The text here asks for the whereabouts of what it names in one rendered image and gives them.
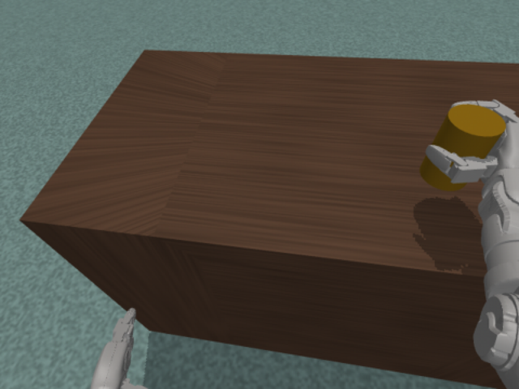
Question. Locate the right robot hand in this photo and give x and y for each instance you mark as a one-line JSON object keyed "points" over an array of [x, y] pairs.
{"points": [[503, 155]]}

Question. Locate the right robot arm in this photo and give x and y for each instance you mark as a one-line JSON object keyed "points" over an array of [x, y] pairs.
{"points": [[496, 336]]}

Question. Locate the left robot hand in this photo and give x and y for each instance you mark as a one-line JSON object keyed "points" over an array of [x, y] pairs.
{"points": [[115, 358]]}

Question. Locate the can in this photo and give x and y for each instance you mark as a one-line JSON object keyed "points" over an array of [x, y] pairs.
{"points": [[467, 130]]}

